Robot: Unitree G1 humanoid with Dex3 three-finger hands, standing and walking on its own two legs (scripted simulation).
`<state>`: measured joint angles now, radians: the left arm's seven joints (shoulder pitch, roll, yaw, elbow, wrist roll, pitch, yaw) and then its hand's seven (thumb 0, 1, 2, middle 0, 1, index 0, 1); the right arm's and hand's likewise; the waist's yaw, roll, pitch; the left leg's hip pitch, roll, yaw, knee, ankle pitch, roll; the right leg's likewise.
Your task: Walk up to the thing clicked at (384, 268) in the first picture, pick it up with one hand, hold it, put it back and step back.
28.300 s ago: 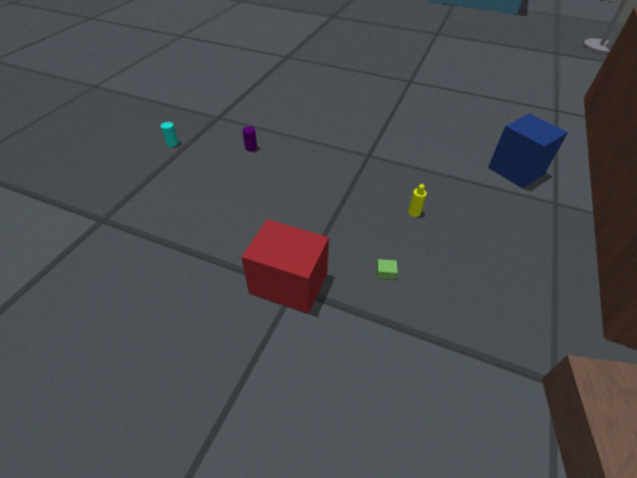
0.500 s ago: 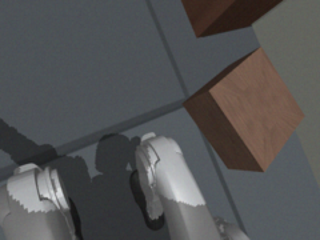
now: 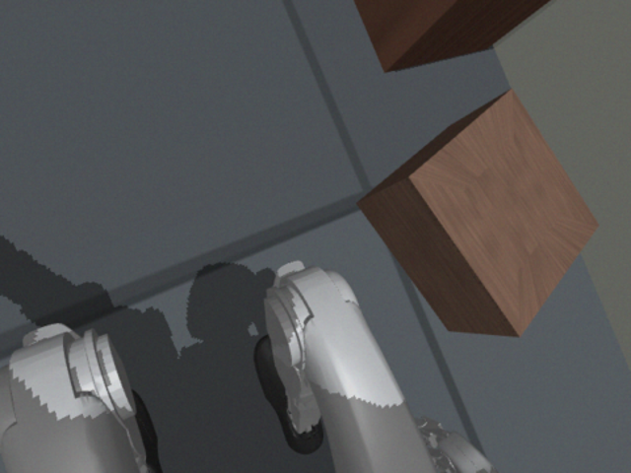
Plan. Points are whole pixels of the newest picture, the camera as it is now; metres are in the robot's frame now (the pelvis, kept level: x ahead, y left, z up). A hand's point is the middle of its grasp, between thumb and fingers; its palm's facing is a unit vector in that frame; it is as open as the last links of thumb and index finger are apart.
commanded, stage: rise first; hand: left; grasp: from above
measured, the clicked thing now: out of the picture +0.51 +0.34 -0.30
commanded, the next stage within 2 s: approach in 1.88 s
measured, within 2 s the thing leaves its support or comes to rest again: neither
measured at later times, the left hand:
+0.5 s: hand out of the picture +0.46 +0.37 -0.18, palm faces -0.32 -0.24 -0.91, open 12.0 cm
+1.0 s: hand out of the picture +0.46 +0.37 -0.18, palm faces -0.33 -0.25 -0.91, open 12.0 cm
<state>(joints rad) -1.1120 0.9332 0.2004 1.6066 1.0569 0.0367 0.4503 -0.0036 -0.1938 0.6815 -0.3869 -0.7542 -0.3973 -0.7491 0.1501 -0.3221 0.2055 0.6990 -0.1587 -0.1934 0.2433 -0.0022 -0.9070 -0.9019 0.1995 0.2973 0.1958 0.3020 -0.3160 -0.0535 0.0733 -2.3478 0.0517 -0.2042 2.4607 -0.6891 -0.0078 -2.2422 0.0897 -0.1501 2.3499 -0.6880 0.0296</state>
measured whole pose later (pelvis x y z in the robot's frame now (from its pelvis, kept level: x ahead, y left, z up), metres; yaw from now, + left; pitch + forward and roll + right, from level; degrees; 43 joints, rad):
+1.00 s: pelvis +0.00 +0.00 +0.00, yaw +0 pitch +31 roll -11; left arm -1.13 0.96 0.19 1.62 1.05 0.04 0.44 0.00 -0.17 0.66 -0.40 -0.74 -0.41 -0.73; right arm 0.17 -0.33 0.22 0.70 -0.16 -0.22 0.24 0.00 -0.90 -0.90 0.20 0.30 0.20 0.30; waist -0.33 -0.07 0.09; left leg -2.34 0.05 -0.21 2.46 -0.69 -0.01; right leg -2.24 0.09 -0.15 2.35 -0.69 0.03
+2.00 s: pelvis +0.00 +0.00 +0.00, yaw +0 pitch +31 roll -11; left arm -1.13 0.95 0.19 1.63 1.05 0.05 0.46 0.00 -0.21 0.69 -0.36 -0.77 -0.37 -0.76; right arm 0.17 -0.33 0.22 0.71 -0.17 -0.24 0.25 0.00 -0.90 -0.90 0.20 0.30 0.20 0.30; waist -0.33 -0.06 0.08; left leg -2.35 0.05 -0.21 2.46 -0.69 -0.01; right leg -2.24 0.09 -0.16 2.35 -0.68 0.03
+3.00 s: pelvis +0.00 +0.00 +0.00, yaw -1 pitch +31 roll -11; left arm -1.22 0.97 0.12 1.68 1.06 0.05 0.50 0.00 -0.24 0.73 -0.35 -0.74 -0.35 -0.75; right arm 0.15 -0.34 0.27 0.66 -0.19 -0.23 0.21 0.00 -0.90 -0.90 0.20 0.30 0.20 0.30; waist -0.37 -0.11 0.14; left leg -2.35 0.05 -0.22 2.47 -0.70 -0.02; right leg -2.24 0.09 -0.17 2.35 -0.68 0.02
